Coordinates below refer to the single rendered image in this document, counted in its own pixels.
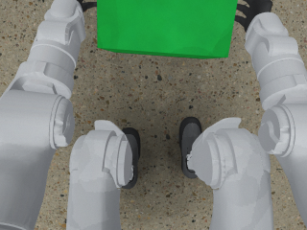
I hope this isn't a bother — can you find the left robot hand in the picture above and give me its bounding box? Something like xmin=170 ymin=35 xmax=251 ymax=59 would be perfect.
xmin=77 ymin=0 xmax=97 ymax=12

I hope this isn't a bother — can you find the right robot hand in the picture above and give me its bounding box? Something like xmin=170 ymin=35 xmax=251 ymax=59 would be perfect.
xmin=234 ymin=0 xmax=273 ymax=32

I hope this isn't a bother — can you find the robot left upper arm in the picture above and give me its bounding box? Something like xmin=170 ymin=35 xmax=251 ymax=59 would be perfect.
xmin=0 ymin=89 xmax=75 ymax=230

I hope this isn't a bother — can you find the left robot forearm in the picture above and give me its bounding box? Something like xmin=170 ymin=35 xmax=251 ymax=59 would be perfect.
xmin=0 ymin=0 xmax=86 ymax=101

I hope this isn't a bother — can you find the robot left shin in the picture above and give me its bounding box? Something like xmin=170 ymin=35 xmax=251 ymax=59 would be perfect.
xmin=69 ymin=120 xmax=133 ymax=186

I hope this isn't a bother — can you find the robot right thigh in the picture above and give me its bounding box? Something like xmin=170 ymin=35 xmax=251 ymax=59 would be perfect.
xmin=199 ymin=127 xmax=274 ymax=230

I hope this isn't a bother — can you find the right robot forearm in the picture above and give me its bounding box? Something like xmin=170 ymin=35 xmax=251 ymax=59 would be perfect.
xmin=244 ymin=11 xmax=307 ymax=111

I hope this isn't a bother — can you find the carton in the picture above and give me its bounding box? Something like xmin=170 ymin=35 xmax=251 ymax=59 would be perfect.
xmin=97 ymin=0 xmax=238 ymax=59

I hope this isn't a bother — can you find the robot right upper arm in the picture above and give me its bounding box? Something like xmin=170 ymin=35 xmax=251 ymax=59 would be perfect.
xmin=257 ymin=103 xmax=307 ymax=228

